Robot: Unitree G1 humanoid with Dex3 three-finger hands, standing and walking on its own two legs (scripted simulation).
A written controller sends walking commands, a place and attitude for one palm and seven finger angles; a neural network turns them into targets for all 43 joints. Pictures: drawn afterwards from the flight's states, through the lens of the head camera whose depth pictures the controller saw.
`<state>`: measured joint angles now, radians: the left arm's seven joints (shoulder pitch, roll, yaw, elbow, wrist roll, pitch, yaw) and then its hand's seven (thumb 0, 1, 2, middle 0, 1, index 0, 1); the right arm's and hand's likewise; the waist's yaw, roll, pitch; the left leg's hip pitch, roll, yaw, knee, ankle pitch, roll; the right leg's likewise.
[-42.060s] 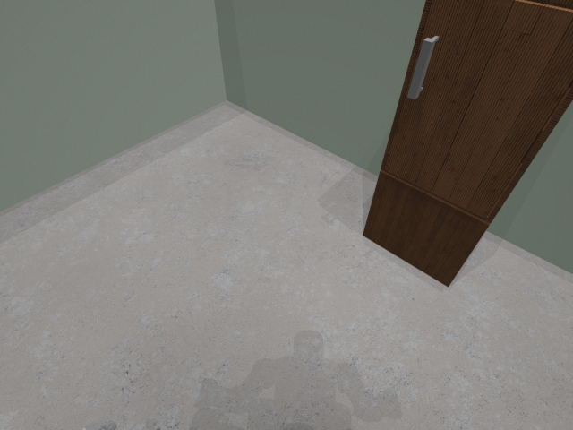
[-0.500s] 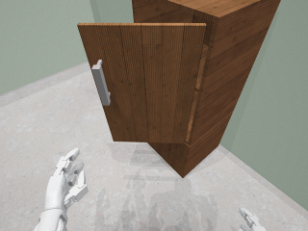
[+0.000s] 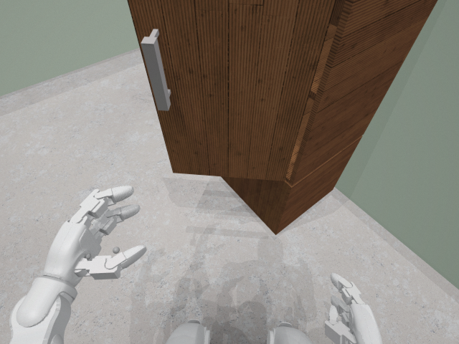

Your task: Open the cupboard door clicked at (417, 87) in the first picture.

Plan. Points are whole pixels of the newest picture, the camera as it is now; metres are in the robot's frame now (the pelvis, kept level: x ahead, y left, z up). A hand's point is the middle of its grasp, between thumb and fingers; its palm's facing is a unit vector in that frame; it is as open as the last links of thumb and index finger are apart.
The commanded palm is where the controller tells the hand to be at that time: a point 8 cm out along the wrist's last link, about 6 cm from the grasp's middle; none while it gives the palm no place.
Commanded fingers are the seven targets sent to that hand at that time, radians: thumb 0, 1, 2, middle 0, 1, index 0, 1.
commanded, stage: raise the hand with hooked fingers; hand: left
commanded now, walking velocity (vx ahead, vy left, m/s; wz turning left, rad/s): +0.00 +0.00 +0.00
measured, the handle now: (159, 71) +0.62 +0.19 +0.12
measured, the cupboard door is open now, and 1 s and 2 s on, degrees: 47 47 47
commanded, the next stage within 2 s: move the hooked fingers beside the handle in 1.38 s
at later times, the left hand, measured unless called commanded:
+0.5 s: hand (67, 208) +0.28 +0.26 +0.12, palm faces +0.02 -1.00 -0.05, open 13.2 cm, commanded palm +0.26 +0.31 +0.11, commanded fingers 0.00 -0.50 0.30 -0.30 -1.20 -0.30 -1.20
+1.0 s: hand (52, 171) +0.33 +0.28 +0.15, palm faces -0.02 -1.00 -0.02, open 14.0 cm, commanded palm +0.29 +0.33 +0.15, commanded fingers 0.00 -0.50 0.30 -0.30 -1.20 -0.30 -1.20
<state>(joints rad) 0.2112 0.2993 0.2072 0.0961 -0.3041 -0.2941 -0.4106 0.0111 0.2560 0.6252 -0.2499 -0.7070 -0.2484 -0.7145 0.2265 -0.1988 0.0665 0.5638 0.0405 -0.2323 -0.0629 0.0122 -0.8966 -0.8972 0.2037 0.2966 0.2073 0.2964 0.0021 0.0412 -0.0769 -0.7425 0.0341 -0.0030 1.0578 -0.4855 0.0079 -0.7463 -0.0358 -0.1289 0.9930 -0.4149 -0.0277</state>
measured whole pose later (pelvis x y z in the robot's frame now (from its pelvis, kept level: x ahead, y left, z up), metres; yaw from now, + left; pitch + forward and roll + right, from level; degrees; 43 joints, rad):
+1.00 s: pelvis +0.03 +0.01 +0.04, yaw -1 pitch +5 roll -1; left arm -0.12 0.45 0.44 0.44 -0.36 -0.12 -0.54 -0.01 -0.50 0.30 -0.30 -1.19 -0.30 -1.20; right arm 0.29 -0.29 0.06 0.58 0.05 -0.22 -0.10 0.01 -0.90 -0.90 0.20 0.30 0.21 0.30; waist 0.01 0.04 -0.04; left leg -0.44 0.02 0.04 0.74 -0.39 0.02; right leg -0.45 -0.03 -0.09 0.69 -0.31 -0.01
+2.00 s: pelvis +0.03 +0.01 +0.04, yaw -2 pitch +8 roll -1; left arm -0.41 0.48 0.44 0.73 -0.28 -0.20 -0.50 -0.01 -0.50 0.30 -0.31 -1.20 -0.30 -1.20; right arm 0.33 -0.30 0.05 0.60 0.04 -0.16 -0.09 0.01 -0.90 -0.90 0.20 0.30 0.21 0.30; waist -0.03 0.02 -0.04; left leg -0.50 0.03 0.05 0.75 -0.39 0.02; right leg -0.53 -0.02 -0.08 0.71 -0.31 -0.01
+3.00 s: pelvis +0.03 +0.02 +0.02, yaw -3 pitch +19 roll -3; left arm -1.02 0.75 0.47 1.29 -0.10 -0.27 -0.47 -0.01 -0.50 0.30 -0.30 -1.20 -0.30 -1.20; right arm 0.44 -0.31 0.06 0.62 0.00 0.03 -0.06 0.00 -0.90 -0.90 0.20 0.30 0.21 0.30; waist -0.19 0.01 -0.05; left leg -0.80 0.05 0.04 0.89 -0.43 0.04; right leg -0.80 0.00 -0.08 0.78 -0.32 0.00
